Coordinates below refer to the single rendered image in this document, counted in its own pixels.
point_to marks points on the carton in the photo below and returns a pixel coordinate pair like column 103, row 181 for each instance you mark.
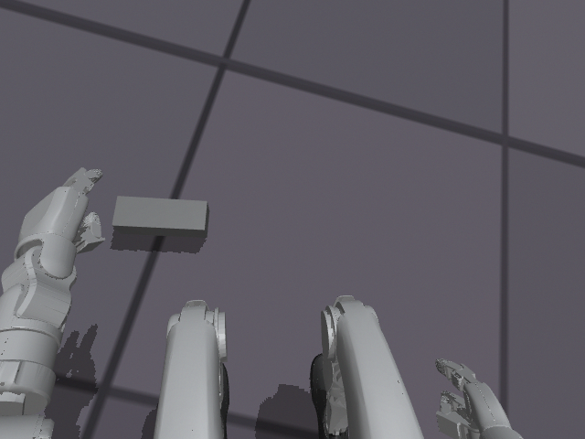
column 161, row 217

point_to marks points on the left robot hand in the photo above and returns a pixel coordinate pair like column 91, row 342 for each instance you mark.
column 61, row 212

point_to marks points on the right robot hand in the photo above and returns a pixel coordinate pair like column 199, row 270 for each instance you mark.
column 466, row 418

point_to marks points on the right robot foot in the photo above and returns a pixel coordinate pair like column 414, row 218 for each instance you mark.
column 319, row 399

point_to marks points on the left robot arm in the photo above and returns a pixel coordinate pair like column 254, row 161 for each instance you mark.
column 33, row 313

